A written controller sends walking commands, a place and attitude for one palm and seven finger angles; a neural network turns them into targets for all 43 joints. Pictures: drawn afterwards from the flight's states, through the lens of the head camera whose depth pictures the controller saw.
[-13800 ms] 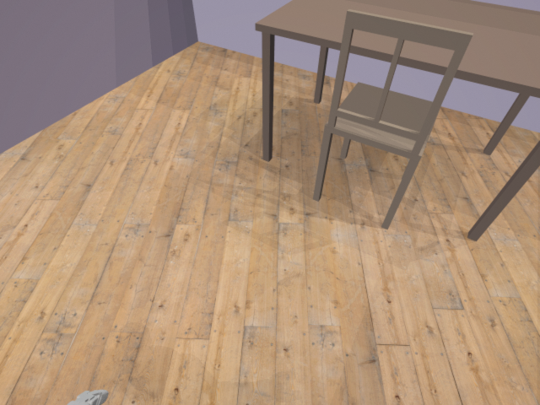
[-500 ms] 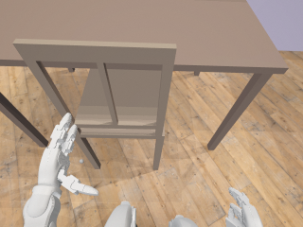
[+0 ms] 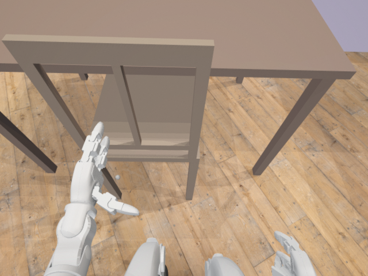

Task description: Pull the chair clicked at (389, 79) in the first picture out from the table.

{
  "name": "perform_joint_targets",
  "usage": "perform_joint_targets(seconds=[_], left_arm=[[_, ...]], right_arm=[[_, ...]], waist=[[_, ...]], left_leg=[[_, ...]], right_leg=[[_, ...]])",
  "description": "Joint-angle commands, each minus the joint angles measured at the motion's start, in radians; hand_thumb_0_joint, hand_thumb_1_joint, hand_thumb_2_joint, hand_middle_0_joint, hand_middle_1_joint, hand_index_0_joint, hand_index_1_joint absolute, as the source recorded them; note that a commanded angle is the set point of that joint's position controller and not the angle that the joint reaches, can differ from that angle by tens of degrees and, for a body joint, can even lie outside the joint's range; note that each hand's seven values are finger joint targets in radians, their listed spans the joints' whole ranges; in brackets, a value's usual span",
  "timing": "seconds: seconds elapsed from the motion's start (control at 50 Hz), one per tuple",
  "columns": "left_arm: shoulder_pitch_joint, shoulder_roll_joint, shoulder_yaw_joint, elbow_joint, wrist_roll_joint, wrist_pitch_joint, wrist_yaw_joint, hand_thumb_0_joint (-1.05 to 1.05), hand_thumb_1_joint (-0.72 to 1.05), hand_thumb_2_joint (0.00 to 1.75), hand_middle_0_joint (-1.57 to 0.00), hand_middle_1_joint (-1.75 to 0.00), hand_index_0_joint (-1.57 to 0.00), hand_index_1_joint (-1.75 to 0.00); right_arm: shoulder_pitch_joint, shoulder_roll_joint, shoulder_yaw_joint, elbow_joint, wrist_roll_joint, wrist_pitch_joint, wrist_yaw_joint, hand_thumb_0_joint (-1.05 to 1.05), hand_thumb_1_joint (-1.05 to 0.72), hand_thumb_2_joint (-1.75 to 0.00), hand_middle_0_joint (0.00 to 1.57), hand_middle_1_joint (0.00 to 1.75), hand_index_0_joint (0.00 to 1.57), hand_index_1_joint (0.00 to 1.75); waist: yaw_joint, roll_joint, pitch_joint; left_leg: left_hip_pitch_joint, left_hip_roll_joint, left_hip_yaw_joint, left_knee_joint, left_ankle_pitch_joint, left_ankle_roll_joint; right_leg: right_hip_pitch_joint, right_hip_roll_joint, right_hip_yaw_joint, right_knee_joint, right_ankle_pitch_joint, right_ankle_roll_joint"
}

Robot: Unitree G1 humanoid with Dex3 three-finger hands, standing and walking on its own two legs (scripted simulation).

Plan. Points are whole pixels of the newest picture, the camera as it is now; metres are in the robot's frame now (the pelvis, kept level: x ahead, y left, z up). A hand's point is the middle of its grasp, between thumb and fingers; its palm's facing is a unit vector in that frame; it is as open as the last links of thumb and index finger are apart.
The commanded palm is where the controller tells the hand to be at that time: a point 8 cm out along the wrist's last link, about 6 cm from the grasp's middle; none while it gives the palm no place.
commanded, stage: aim the fingers beside a spindle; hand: left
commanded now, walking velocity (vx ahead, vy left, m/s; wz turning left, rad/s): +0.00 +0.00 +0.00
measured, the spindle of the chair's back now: (129, 111) +0.49 +0.15 +0.02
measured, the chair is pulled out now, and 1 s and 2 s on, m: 0.00 0.00 0.00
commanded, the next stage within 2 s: push the fingers through the gap in 0.96 s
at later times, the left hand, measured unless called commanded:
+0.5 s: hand (134, 165) +0.35 +0.12 +0.01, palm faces -0.01 -1.00 -0.02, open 16.9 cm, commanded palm +0.32 +0.18 +0.01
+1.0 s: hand (132, 168) +0.34 +0.13 +0.01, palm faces +0.01 -1.00 -0.03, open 16.9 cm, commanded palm +0.32 +0.18 +0.01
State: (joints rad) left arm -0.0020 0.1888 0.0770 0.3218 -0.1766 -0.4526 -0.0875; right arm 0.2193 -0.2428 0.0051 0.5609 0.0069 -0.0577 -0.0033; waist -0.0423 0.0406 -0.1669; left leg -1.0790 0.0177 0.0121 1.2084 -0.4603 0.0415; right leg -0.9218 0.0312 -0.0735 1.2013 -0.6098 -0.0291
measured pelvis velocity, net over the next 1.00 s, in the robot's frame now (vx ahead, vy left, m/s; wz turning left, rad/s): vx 0.00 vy -0.01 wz -0.01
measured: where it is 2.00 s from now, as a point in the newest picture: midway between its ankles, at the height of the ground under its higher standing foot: outside the picture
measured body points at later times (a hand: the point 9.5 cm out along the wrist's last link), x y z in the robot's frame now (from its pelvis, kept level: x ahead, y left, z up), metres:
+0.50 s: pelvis +0.00 +0.00 -0.01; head +0.10 +0.00 +0.43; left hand +0.35 +0.18 +0.01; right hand +0.13 -0.25 -0.13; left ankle +0.06 +0.09 -0.63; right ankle -0.02 -0.11 -0.63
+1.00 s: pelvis +0.00 -0.01 -0.01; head +0.09 +0.00 +0.43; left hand +0.34 +0.18 +0.02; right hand +0.14 -0.25 -0.12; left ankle +0.06 +0.09 -0.63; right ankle -0.02 -0.11 -0.63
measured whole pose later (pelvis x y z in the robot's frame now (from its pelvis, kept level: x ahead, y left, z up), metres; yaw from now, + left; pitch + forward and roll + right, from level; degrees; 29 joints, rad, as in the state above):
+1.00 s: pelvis +0.00 -0.01 -0.01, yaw -1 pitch +21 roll -2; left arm -0.13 0.17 0.06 0.44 -0.13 -0.49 -0.01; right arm 0.20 -0.24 0.00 0.56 0.00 0.03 0.02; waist -0.05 0.04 -0.18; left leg -1.15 0.03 0.02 1.27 -0.48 0.03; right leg -1.00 0.04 -0.07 1.27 -0.63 -0.04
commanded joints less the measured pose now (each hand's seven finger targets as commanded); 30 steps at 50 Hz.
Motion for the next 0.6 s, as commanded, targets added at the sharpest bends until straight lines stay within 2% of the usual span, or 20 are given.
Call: perform_joint_targets(seconds=[0.0, 0.06, 0.1, 0.14, 0.18, 0.24, 0.26, 0.3, 0.34, 0.44, 0.5, 0.52, 0.54, 0.58], left_arm=[[-0.177, 0.08, 0.014, -0.214, 0.01, -0.082, 0.018, 0.0, -0.5, 0.3, -0.06, -0.08, -0.06, -0.08], [-0.247, 0.076, 0.006, -0.175, 0.024, -0.082, 0.034, 0.0, -0.5, 0.3, -0.06, -0.08, -0.06, -0.08], [-0.257, 0.097, 0.038, -0.124, 0.029, -0.079, 0.046, 0.0, -0.5, 0.3, -0.06, -0.08, -0.06, -0.08], [-0.318, 0.096, 0.036, -0.111, 0.033, -0.087, 0.051, 0.0, -0.5, 0.3, -0.06, -0.08, -0.06, -0.08], [-0.344, 0.119, 0.058, -0.114, 0.035, -0.095, 0.058, 0.0, -0.5, 0.3, -0.06, -0.08, -0.06, -0.08], [-0.339, 0.095, 0.042, -0.106, 0.03, -0.098, 0.055, 0.0, -0.5, 0.3, -0.06, -0.08, -0.06, -0.08], [-0.356, 0.073, 0.015, -0.107, 0.03, -0.097, 0.052, 0.0, -0.5, 0.3, -0.06, -0.08, -0.06, -0.08], [-0.349, 0.078, 0.022, -0.061, 0.032, -0.091, 0.05, 0.0, -0.5, 0.3, -0.06, -0.08, -0.06, -0.08], [-0.381, 0.054, -0.003, -0.055, 0.033, -0.089, 0.05, 0.0, -0.5, 0.3, -0.06, -0.08, -0.06, -0.08], [-0.338, 0.103, 0.055, -0.083, 0.035, -0.097, 0.068, 0.0, -0.5, 0.3, -0.06, -0.08, -0.06, -0.08], [-0.319, 0.102, 0.059, -0.094, 0.034, -0.103, 0.076, 0.0, -0.5, 0.3, -0.06, -0.08, -0.06, -0.08], [-0.329, 0.098, 0.049, -0.101, 0.035, -0.105, 0.074, 0.0, -0.5, 0.3, -0.06, -0.08, -0.06, -0.08], [-0.321, 0.104, 0.057, -0.108, 0.034, -0.11, 0.075, 0.0, -0.5, 0.3, -0.06, -0.08, -0.06, -0.08], [-0.306, 0.078, 0.026, -0.115, 0.031, -0.11, 0.068, 0.0, -0.5, 0.3, -0.06, -0.08, -0.06, -0.08]], right_arm=[[-0.006, -0.144, -0.057, -0.13, -0.004, -0.03, -0.01, 0.0, -0.9, -0.9, 0.2, 0.3, 0.2, 0.3], [-0.002, -0.145, -0.057, -0.118, -0.004, -0.017, -0.008, 0.0, -0.9, -0.9, 0.2, 0.3, 0.2, 0.3], [-0.001, -0.146, -0.056, -0.115, -0.007, -0.007, -0.008, 0.0, -0.9, -0.9, 0.2, 0.3, 0.2, 0.3], [-0.004, -0.144, -0.054, -0.111, -0.008, -0.001, -0.008, 0.0, -0.9, -0.9, 0.2, 0.3, 0.2, 0.3], [0.0, -0.147, -0.055, -0.108, -0.01, 0.003, -0.009, 0.0, -0.9, -0.9, 0.2, 0.3, 0.2, 0.3], [0.005, -0.143, -0.056, -0.109, -0.011, 0.008, -0.003, 0.0, -0.9, -0.9, 0.2, 0.3, 0.2, 0.3], [0.007, -0.142, -0.056, -0.107, -0.01, 0.009, -0.001, 0.0, -0.9, -0.9, 0.2, 0.3, 0.2, 0.3], [0.012, -0.146, -0.057, -0.099, -0.009, 0.016, 0.0, 0.0, -0.9, -0.9, 0.2, 0.3, 0.2, 0.3], [0.018, -0.145, -0.058, -0.096, -0.009, 0.02, 0.004, 0.0, -0.9, -0.9, 0.2, 0.3, 0.2, 0.3], [0.017, -0.145, -0.061, -0.11, -0.01, 0.037, 0.007, 0.0, -0.9, -0.9, 0.2, 0.3, 0.2, 0.3], [0.019, -0.14, -0.06, -0.112, -0.011, 0.042, 0.008, 0.0, -0.9, -0.9, 0.2, 0.3, 0.2, 0.3], [0.017, -0.141, -0.06, -0.112, -0.011, 0.043, 0.008, 0.0, -0.9, -0.9, 0.2, 0.3, 0.2, 0.3], [0.018, -0.14, -0.061, -0.112, -0.01, 0.044, 0.007, 0.0, -0.9, -0.9, 0.2, 0.3, 0.2, 0.3], [0.017, -0.139, -0.06, -0.115, -0.009, 0.042, 0.008, 0.0, -0.9, -0.9, 0.2, 0.3, 0.2, 0.3]], waist=[[-0.009, 0.019, -0.325], [-0.025, -0.015, -0.3], [-0.019, -0.039, -0.297], [-0.021, -0.02, -0.301], [-0.015, -0.006, -0.342], [-0.011, 0.008, -0.376], [-0.021, 0.014, -0.375], [-0.026, -0.023, -0.359], [-0.032, -0.015, -0.357], [-0.005, -0.007, -0.395], [-0.006, -0.017, -0.388], [-0.013, -0.016, -0.383], [-0.008, -0.018, -0.386], [-0.017, -0.018, -0.377]], left_leg=[[0.402, 0.012, -0.082, -0.135, 0.227, -0.014], [0.364, 0.011, -0.083, -0.124, 0.185, -0.013], [0.323, 0.007, -0.075, -0.112, 0.169, -0.009], [0.307, 0.002, -0.068, -0.102, 0.146, -0.01], [0.323, 0.004, -0.068, -0.093, 0.176, -0.01], [0.342, 0.004, -0.064, -0.087, 0.219, -0.013], [0.351, 0.005, -0.067, -0.085, 0.228, -0.013], [0.325, 0.007, -0.067, -0.077, 0.219, -0.011], [0.322, 0.006, -0.07, -0.073, 0.209, -0.01], [0.336, 0.004, -0.063, -0.078, 0.24, -0.012], [0.331, 0.004, -0.059, -0.079, 0.249, -0.01], [0.327, 0.005, -0.059, -0.077, 0.249, -0.01], [0.328, 0.005, -0.056, -0.079, 0.246, -0.01], [0.33, 0.005, -0.059, -0.079, 0.247, -0.008]], right_leg=[[-0.01, -0.006, 0.035, -0.175, 0.28, -0.001], [-0.032, -0.006, 0.036, -0.173, 0.252, 0.002], [-0.026, -0.005, 0.044, -0.169, 0.248, 0.002], [-0.031, -0.007, 0.052, -0.17, 0.228, 0.002], [-0.024, -0.004, 0.056, -0.158, 0.256, 0.0], [-0.01, -0.005, 0.055, -0.148, 0.305, 0.0], [-0.02, -0.005, 0.051, -0.145, 0.313, 0.0], [-0.03, -0.004, 0.054, -0.144, 0.312, 0.003], [-0.042, -0.005, 0.052, -0.143, 0.3, 0.002], [-0.011, -0.003, 0.055, -0.135, 0.331, 0.001], [0.003, -0.002, 0.058, -0.136, 0.348, 0.003], [0.0, -0.003, 0.056, -0.134, 0.35, 0.004], [0.005, -0.003, 0.059, -0.136, 0.348, 0.004], [0.003, -0.001, 0.058, -0.139, 0.349, 0.004]])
